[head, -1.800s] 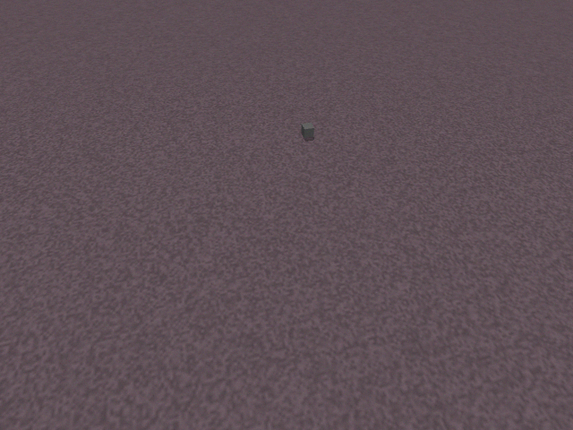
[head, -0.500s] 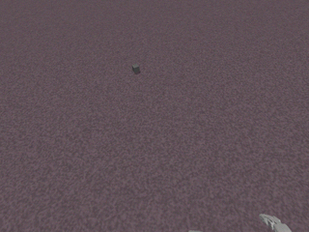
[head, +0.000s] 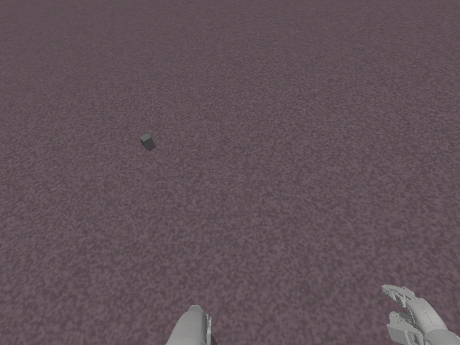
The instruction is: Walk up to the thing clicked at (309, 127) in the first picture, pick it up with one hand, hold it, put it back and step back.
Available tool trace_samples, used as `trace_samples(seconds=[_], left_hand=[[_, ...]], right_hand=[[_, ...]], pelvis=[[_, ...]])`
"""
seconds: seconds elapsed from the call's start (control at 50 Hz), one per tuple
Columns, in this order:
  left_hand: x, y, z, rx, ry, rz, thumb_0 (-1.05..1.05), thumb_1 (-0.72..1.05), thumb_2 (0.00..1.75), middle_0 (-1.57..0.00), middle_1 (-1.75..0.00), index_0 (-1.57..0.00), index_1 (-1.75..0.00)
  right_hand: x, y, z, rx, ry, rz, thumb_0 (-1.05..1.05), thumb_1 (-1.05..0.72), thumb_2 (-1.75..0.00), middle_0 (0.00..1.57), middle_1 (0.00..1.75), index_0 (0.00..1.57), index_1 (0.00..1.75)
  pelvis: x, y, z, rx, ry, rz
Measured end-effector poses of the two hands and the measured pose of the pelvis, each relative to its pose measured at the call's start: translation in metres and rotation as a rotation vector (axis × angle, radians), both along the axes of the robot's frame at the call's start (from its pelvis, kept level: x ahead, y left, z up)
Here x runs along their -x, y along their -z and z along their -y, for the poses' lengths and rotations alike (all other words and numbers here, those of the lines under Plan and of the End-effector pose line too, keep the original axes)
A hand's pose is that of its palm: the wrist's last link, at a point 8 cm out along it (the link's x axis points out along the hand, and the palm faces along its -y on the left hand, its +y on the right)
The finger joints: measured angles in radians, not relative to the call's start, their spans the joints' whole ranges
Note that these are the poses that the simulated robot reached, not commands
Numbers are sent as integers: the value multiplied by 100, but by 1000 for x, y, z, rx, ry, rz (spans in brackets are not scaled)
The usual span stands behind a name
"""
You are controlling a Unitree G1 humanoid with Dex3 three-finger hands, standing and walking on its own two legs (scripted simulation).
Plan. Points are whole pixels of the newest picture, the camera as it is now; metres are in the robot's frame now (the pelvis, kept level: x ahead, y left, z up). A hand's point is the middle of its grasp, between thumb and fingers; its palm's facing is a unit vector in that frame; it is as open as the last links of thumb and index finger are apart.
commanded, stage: walk up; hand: left
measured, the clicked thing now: (146, 140) +1.40 +0.71 -0.73
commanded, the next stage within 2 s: none
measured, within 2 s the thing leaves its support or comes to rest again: neither
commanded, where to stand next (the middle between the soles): +0.96 +0.81 m, yaw -51 degrees
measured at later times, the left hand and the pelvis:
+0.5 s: hand (96, 203) +0.46 +0.41 -0.11, palm faces -0.30 -0.81 -0.51, open 7.4 cm; pelvis +0.27 +0.16 +0.00, yaw -13 degrees
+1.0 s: hand (54, 168) +0.63 +0.64 -0.15, palm faces -0.37 -0.69 -0.62, open 7.4 cm; pelvis +0.47 +0.33 -0.04, yaw -24 degrees
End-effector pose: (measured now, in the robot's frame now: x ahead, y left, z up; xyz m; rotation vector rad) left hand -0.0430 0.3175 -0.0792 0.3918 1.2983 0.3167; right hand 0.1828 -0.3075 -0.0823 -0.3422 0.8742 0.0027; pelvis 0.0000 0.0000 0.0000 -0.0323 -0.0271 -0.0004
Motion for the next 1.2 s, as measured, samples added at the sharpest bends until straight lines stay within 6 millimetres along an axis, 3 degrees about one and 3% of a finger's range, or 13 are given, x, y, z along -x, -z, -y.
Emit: trace_samples(seconds=[0.1, 0.18, 0.26, 0.36, 0.44, 0.5, 0.58, 0.7, 0.82, 0.92, 0.98, 1.02, 1.2], left_hand=[[-109, 27, -79, -34, 121, -3, 1, 89, 89, -21, -30, -21, -30], [-217, 34, -123, -75, 216, 61, 1, 90, 89, -21, -30, -21, -30], [-312, 11, -131, -36, 304, 149, 1, 90, 89, -20, -30, -20, -30], [-402, -10, -142, -34, 390, 175, 1, 90, 89, -20, -30, -20, -30], [-467, -15, -139, -37, 431, 194, 1, 90, 90, -20, -30, -20, -30], [-511, -12, -132, -35, 474, 219, 1, 90, 90, -20, -30, -20, -30], [-546, -4, -133, -40, 475, 278, 1, 90, 89, -20, -30, -20, -30], [-555, -9, -167, -63, 419, 246, 1, 90, 89, -21, -30, -21, -30], [-580, -12, -230, -102, 452, 147, 1, 89, 89, -21, -30, -21, -30], [-631, 5, -307, -150, 482, 94, 1, 89, 89, -21, -30, -21, -30], [-673, 23, -347, -193, 493, 58, 1, 89, 89, -21, -30, -21, -30], [-699, 27, -354, -195, 501, 48, 1, 90, 89, -21, -30, -21, -30], [-803, 12, -321, -76, 656, 101, 1, 90, 89, -20, -30, -20, -30]], right_hand=[[-34, 7, -23, 85, 120, -10, 1, -90, -90, 20, 30, 21, 30], [-18, 11, -54, 113, 236, -83, 0, -91, -90, 20, 30, 20, 30], [10, 1, -86, 87, 365, -213, 0, -90, -90, 20, 30, 20, 30], [26, -3, -118, 68, 482, -269, 1, -90, -90, 20, 30, 21, 30], [21, 12, -139, 47, 550, -311, 1, -90, -90, 20, 30, 21, 30], [1, 32, -155, 18, 581, -320, 1, -90, -90, 20, 30, 20, 30], [-51, 57, -176, -19, 564, -306, 1, -90, -90, 20, 30, 20, 30], [-149, 47, -200, -54, 480, -195, 1, -90, -90, 20, 30, 21, 30], [-222, 32, -212, -9, 481, -98, 1, -90, -90, 20, 30, 21, 30], [-263, 33, -242, 68, 511, -104, 0, -90, -90, 20, 30, 20, 30], [-273, 34, -275, 94, 546, -119, 0, -91, -90, 20, 30, 20, 30], [-269, 32, -300, 78, 582, -148, 0, -91, -90, 20, 30, 20, 30], [-239, 32, -376, 17, 751, -293, 0, -90, -90, 20, 30, 21, 30]], pelvis=[[-64, 25, -57, 22, 41, -31], [-97, 25, -90, 8, 73, -9], [-136, 0, -112, 0, 104, -23], [-193, -11, -137, -24, 160, -23], [-238, -7, -153, -46, 203, -26], [-268, 3, -162, -50, 232, -25], [-298, 16, -173, -8, 268, -12], [-343, 8, -200, -2, 293, 12], [-396, 9, -247, -5, 340, 3], [-445, 29, -300, 12, 378, -27], [-467, 39, -326, -29, 410, -11], [-480, 35, -336, -18, 433, -15], [-538, 11, -372, -40, 503, -10]])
